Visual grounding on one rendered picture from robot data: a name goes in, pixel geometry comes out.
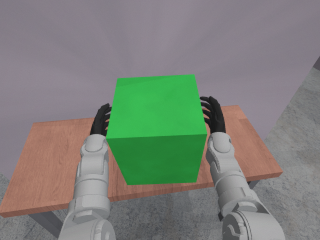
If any right robot hand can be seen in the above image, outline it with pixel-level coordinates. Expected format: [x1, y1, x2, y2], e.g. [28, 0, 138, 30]
[200, 96, 226, 134]

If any carton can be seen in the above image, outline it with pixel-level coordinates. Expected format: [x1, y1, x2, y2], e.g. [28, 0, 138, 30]
[106, 74, 207, 185]

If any left robot forearm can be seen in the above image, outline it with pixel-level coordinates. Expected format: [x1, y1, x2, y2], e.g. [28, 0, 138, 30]
[58, 134, 110, 239]

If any table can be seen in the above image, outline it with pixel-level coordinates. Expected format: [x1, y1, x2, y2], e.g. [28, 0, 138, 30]
[0, 105, 283, 239]

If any right robot upper arm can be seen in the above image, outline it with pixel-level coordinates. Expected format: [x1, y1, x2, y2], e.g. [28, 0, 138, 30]
[222, 210, 285, 240]

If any right robot forearm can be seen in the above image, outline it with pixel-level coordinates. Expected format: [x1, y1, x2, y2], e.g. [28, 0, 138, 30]
[205, 132, 286, 240]

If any left robot upper arm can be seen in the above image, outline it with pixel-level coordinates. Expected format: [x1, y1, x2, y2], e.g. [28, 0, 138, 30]
[58, 218, 116, 240]

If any left robot hand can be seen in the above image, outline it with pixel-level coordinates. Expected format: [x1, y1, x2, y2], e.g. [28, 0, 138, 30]
[90, 103, 112, 137]

